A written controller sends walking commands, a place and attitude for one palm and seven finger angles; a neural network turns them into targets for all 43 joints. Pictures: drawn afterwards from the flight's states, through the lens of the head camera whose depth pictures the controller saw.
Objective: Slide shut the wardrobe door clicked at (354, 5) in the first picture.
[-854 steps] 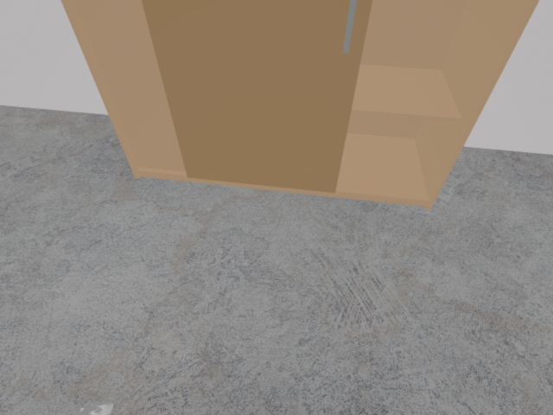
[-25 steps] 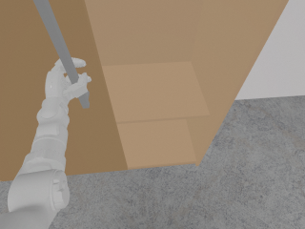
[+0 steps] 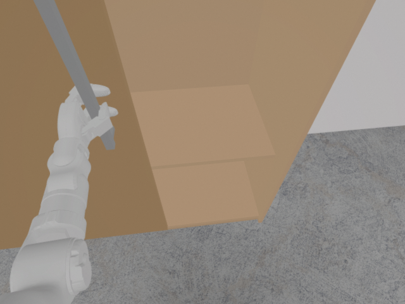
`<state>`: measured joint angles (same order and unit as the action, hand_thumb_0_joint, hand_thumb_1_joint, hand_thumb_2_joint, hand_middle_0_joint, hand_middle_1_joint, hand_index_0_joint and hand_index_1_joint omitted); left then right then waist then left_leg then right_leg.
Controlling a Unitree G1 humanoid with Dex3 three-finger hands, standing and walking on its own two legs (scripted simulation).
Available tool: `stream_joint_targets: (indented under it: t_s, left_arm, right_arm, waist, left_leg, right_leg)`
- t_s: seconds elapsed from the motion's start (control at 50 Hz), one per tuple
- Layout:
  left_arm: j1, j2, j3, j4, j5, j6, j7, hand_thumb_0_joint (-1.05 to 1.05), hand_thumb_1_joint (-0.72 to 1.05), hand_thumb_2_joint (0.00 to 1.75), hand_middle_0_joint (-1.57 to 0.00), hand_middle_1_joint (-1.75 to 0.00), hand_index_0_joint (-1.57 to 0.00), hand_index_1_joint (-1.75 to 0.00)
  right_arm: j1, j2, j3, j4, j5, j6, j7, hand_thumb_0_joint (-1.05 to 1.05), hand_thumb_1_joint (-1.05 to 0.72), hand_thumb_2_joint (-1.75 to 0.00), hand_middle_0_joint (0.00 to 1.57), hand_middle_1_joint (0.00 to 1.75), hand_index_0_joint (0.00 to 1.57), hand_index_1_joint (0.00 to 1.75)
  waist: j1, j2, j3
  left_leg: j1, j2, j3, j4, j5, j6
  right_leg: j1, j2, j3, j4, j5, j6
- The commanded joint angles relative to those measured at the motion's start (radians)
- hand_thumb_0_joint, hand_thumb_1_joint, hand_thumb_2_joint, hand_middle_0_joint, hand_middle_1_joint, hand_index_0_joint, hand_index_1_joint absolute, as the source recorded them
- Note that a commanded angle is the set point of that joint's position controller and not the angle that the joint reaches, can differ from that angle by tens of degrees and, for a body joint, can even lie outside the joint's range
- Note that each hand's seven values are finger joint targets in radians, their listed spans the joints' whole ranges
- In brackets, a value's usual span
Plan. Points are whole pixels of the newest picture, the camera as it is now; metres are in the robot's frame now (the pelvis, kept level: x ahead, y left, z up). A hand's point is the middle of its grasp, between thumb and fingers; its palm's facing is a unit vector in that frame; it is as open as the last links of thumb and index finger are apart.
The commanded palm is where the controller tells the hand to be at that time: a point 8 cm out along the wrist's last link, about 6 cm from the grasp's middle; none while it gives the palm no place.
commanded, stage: grip the handle and tug to test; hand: left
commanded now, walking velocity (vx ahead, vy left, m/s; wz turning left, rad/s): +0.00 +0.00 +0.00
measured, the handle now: (86, 82) +0.49 +0.21 +0.18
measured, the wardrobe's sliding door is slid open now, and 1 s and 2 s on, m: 0.46 0.43 0.29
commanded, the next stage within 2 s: tug the door sideways, standing still in 0.24 s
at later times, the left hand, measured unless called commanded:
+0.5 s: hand (105, 121) +0.44 +0.18 +0.13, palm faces +0.12 -0.99 +0.00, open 5.5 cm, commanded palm +0.42 +0.21 +0.13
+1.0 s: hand (123, 120) +0.44 +0.15 +0.13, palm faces +0.17 -0.99 -0.03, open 5.6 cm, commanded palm +0.42 +0.14 +0.13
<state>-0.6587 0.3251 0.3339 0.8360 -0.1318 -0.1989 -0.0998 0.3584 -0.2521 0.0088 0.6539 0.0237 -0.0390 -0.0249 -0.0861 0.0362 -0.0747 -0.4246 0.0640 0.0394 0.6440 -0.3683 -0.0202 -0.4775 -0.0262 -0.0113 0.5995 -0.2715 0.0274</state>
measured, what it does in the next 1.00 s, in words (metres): stands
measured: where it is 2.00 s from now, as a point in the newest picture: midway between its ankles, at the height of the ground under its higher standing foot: outside the picture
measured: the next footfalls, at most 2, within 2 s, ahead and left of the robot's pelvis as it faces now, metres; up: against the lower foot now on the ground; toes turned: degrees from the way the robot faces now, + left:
right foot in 1.72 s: +0.16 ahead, -0.21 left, +0.00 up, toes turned +2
left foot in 1.94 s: +0.07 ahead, -0.03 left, +0.00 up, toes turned +16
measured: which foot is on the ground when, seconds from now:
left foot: down 0.00-1.00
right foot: down 0.00-1.00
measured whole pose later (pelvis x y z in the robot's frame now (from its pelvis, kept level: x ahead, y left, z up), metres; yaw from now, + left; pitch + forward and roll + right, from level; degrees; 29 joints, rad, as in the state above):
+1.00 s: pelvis +0.00 +0.00 +0.00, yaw +4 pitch +8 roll -1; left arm -0.71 0.17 0.11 0.79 -0.13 -0.16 0.10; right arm 0.36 -0.23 -0.01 0.75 0.00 -0.11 0.01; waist -0.02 0.06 -0.06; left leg -0.44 0.03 -0.02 0.66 -0.37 -0.02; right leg -0.46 -0.06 -0.07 0.62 -0.30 0.03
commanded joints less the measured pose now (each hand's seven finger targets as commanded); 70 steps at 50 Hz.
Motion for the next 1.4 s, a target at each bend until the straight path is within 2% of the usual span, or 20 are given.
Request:
stream_joint_targets:
  t_s: [0.0,0.02,0.06,0.14,0.3,0.42,0.5,0.66,0.86,0.96,0.98,1.04,1.06,1.08,1.12,1.2,1.26,1.32,1.36,1.38]
  left_arm:
    - [-0.307,0.216,0.025,-0.321,-0.012,-0.077,-0.016,0.00,0.90,0.90,-0.45,-1.40,-0.45,-1.40]
    - [-0.274,0.206,0.028,-0.346,-0.019,-0.070,-0.016,0.00,0.90,0.90,-0.45,-1.40,-0.45,-1.40]
    - [-0.209,0.202,0.036,-0.371,-0.031,-0.051,-0.018,0.00,0.90,0.90,-0.45,-1.40,-0.45,-1.40]
    - [-0.117,0.171,0.017,-0.480,-0.035,-0.021,-0.018,0.00,0.90,0.90,-0.45,-1.40,-0.45,-1.40]
    - [0.011,0.102,-0.022,-0.620,-0.046,0.054,-0.002,0.00,0.90,0.90,-0.45,-1.40,-0.45,-1.40]
    - [-0.327,0.056,-0.099,-0.544,-0.015,0.089,0.032,0.00,0.90,0.90,-0.45,-1.40,-0.45,-1.40]
    - [-0.381,-0.019,-0.169,-0.511,-0.001,0.077,0.043,0.00,0.90,0.90,-0.45,-1.40,-0.45,-1.40]
    - [-0.509,-0.145,-0.290,-0.421,0.013,0.002,0.051,0.00,0.90,0.90,-0.45,-1.40,-0.45,-1.40]
    - [-0.627,-0.285,-0.404,-0.357,0.021,-0.056,0.089,0.00,0.90,0.90,-0.45,-1.40,-0.45,-1.40]
    - [-0.671,-0.301,-0.413,-0.356,0.031,-0.073,0.124,0.00,0.90,0.90,-0.45,-1.40,-0.45,-1.40]
    - [-0.662,-0.306,-0.414,-0.330,0.030,-0.071,0.129,0.00,0.90,0.90,-0.45,-1.40,-0.45,-1.40]
    - [-0.724,-0.282,-0.400,-0.364,0.037,-0.082,0.151,0.00,0.90,0.90,-0.45,-1.40,-0.45,-1.40]
    - [-0.736,0.314,-0.067,-0.366,0.119,-0.075,0.192,0.00,0.90,0.90,-0.45,-1.40,-0.45,-1.40]
    - [-0.725,0.152,-0.183,-0.366,0.115,-0.065,0.183,0.00,0.90,0.90,-0.45,-1.40,-0.45,-1.40]
    - [-0.650,0.057,-0.252,-0.343,0.105,-0.044,0.168,0.00,0.90,0.90,-0.45,-1.40,-0.45,-1.40]
    - [-0.617,0.020,-0.285,-0.304,0.097,-0.014,0.166,0.00,0.90,0.90,-0.45,-1.40,-0.45,-1.40]
    - [-0.619,-0.006,-0.300,-0.300,0.086,0.002,0.169,0.00,0.90,0.90,-0.45,-1.40,-0.45,-1.40]
    - [-0.589,0.008,-0.288,-0.300,0.085,0.019,0.177,0.00,0.90,0.90,-0.45,-1.40,-0.45,-1.40]
    - [-0.582,0.018,-0.276,-0.315,0.088,0.023,0.185,0.00,0.90,0.90,-0.45,-1.40,-0.45,-1.40]
    - [-0.602,0.015,-0.271,-0.326,0.091,0.020,0.187,0.00,0.90,0.90,-0.45,-1.40,-0.45,-1.40]
  right_arm:
    - [0.003,-0.138,-0.054,-0.126,0.004,-0.041,-0.010,0.00,-0.90,-0.90,0.20,0.30,0.20,0.30]
    - [0.001,-0.132,-0.055,-0.131,0.005,-0.042,-0.007,0.00,-0.90,-0.90,0.20,0.30,0.20,0.30]
    - [-0.002,-0.136,-0.058,-0.137,0.008,-0.041,-0.007,0.00,-0.90,-0.90,0.20,0.30,0.20,0.30]
    - [-0.023,-0.124,-0.058,-0.157,0.011,-0.045,-0.005,0.00,-0.90,-0.90,0.20,0.30,0.20,0.30]
    - [-0.047,-0.116,-0.059,-0.163,0.012,-0.059,-0.002,0.00,-0.90,-0.90,0.20,0.30,0.20,0.30]
    - [-0.026,-0.115,-0.059,-0.103,0.003,-0.049,-0.020,0.00,-0.90,-0.90,0.20,0.30,0.20,0.30]
    - [-0.004,-0.106,-0.060,-0.077,-0.006,-0.051,-0.013,0.00,-0.90,-0.90,0.20,0.30,0.20,0.30]
    - [-0.010,-0.103,-0.058,-0.057,-0.011,-0.064,0.006,0.00,-0.90,-0.90,0.20,0.30,0.20,0.30]
    - [0.008,-0.100,-0.060,-0.021,-0.013,-0.108,0.021,0.00,-0.90,-0.90,0.20,0.30,0.20,0.30]
    - [0.023,-0.100,-0.064,-0.002,-0.017,-0.133,0.027,0.00,-0.90,-0.90,0.20,0.30,0.20,0.30]
    - [0.025,-0.100,-0.065,0.003,-0.017,-0.137,0.027,0.00,-0.90,-0.90,0.20,0.30,0.20,0.30]
    - [0.024,-0.104,-0.065,0.005,-0.018,-0.149,0.027,0.00,-0.90,-0.90,0.20,0.30,0.20,0.30]
    - [-0.032,-0.158,-0.073,-0.021,-0.002,-0.110,-0.019,0.00,-0.90,-0.90,0.20,0.30,0.20,0.30]
    - [-0.059,-0.118,-0.060,-0.031,0.004,-0.088,-0.034,0.00,-0.90,-0.90,0.20,0.30,0.20,0.30]
    - [-0.098,-0.110,-0.051,-0.053,0.008,-0.065,-0.056,0.00,-0.90,-0.90,0.20,0.30,0.20,0.30]
    - [-0.098,-0.118,-0.052,-0.067,0.008,-0.028,-0.076,0.00,-0.90,-0.90,0.20,0.30,0.20,0.30]
    - [-0.120,-0.110,-0.045,-0.071,0.006,-0.004,-0.082,0.00,-0.90,-0.90,0.20,0.30,0.20,0.30]
    - [-0.127,-0.114,-0.047,-0.074,0.010,0.017,-0.081,0.00,-0.90,-0.90,0.20,0.30,0.20,0.30]
    - [-0.132,-0.093,-0.047,-0.072,0.016,0.025,-0.078,0.00,-0.90,-0.90,0.20,0.30,0.20,0.30]
    - [-0.164,-0.082,-0.044,-0.067,0.014,0.022,-0.079,0.00,-0.90,-0.90,0.20,0.30,0.20,0.30]
  waist:
    - [0.049,0.035,-0.371]
    - [0.053,0.045,-0.376]
    - [0.056,-0.022,-0.365]
    - [0.076,0.039,-0.367]
    - [0.080,0.009,-0.341]
    - [-0.001,0.018,-0.309]
    - [-0.005,0.044,-0.374]
    - [-0.029,0.005,-0.375]
    - [-0.055,0.029,-0.355]
    - [-0.055,0.045,-0.368]
    - [-0.058,0.011,-0.357]
    - [-0.055,0.021,-0.374]
    - [0.062,-0.018,-0.327]
    - [0.028,-0.062,-0.315]
    - [0.028,-0.016,-0.277]
    - [0.024,0.083,-0.237]
    - [0.028,0.070,-0.177]
    - [0.040,-0.048,-0.186]
    - [0.046,-0.245,-0.225]
    - [0.054,-0.307,-0.204]
  left_leg:
    - [0.126,-0.050,0.001,-0.066,0.431,0.027]
    - [0.140,-0.050,0.005,-0.063,0.460,0.028]
    - [0.130,-0.045,0.010,-0.066,0.492,0.029]
    - [0.168,-0.041,0.011,-0.072,0.583,0.025]
    - [0.228,-0.030,0.009,-0.076,0.718,0.019]
    - [0.252,-0.038,-0.009,-0.054,0.663,0.019]
    - [0.303,-0.037,-0.032,-0.025,0.758,0.009]
    - [0.302,-0.042,-0.056,-0.023,0.640,0.010]
    - [0.289,-0.043,-0.079,-0.031,0.491,0.002]
    - [0.289,-0.048,-0.076,-0.030,0.468,0.002]
    - [0.276,-0.047,-0.076,-0.031,0.449,0.005]
    - [0.270,-0.053,-0.073,-0.040,0.411,0.006]
    - [0.183,-0.005,-0.060,-0.069,0.315,0.058]
    - [0.181,-0.017,-0.041,-0.109,0.263,0.062]
    - [0.203,0.010,-0.051,-0.120,0.250,0.072]
    - [0.316,0.101,-0.175,-0.117,0.256,0.122]
    - [0.328,0.152,-0.218,-0.098,0.287,0.148]
    - [0.205,0.092,-0.111,0.026,0.312,0.104]
    - [0.073,-0.007,0.025,0.207,0.257,0.049]
    - [0.001,-0.040,0.032,0.276,0.115,0.032]
  right_leg:
    - [0.278,0.045,-0.035,-0.013,0.425,-0.048]
    - [0.286,0.046,-0.033,-0.015,0.453,-0.047]
    - [0.307,0.047,-0.037,-0.018,0.496,-0.042]
    - [0.327,0.042,-0.039,-0.020,0.535,-0.044]
    - [0.341,0.040,-0.051,-0.037,0.616,-0.041]
    - [0.237,0.041,-0.053,-0.038,0.566,-0.035]
    - [0.206,0.040,-0.059,-0.020,0.563,-0.038]
    - [0.146,0.048,-0.067,-0.013,0.457,-0.040]
    - [0.062,0.055,-0.077,-0.008,0.324,-0.046]
    - [0.051,0.056,-0.074,-0.007,0.312,-0.046]
    - [0.053,0.057,-0.075,-0.009,0.309,-0.045]
    - [0.067,0.056,-0.073,-0.011,0.293,-0.046]
    - [0.232,-0.026,-0.009,-0.066,0.233,-0.033]
    - [0.296,-0.036,-0.016,-0.073,0.264,-0.035]
    - [0.280,-0.025,-0.035,-0.049,0.197,-0.040]
    - [0.114,0.024,-0.072,0.081,0.044,-0.044]
    - [0.095,0.044,-0.071,0.072,-0.007,-0.052]
    - [0.284,0.022,-0.042,-0.034,0.103,-0.085]
    - [0.469,-0.101,0.093,-0.118,0.243,-0.158]
    - [0.524,-0.165,0.151,-0.134,0.403,-0.210]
